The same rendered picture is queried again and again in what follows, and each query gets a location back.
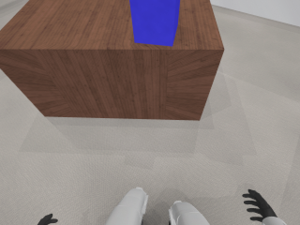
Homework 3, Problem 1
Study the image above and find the robot left thigh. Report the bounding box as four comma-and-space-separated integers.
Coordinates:
104, 188, 149, 225

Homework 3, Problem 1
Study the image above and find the pedestal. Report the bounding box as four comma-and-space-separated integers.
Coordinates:
0, 0, 225, 121

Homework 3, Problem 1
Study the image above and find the left robot hand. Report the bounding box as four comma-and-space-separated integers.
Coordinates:
38, 214, 58, 225

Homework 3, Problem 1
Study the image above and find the right robot hand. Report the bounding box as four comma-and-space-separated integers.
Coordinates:
242, 189, 277, 222

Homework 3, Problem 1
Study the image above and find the carton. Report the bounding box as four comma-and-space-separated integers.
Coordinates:
129, 0, 180, 47

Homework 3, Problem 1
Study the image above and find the robot thigh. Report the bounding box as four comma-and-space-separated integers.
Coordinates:
104, 188, 149, 225
168, 202, 210, 225

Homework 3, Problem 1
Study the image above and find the robot right thigh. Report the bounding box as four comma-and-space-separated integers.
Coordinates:
168, 202, 210, 225

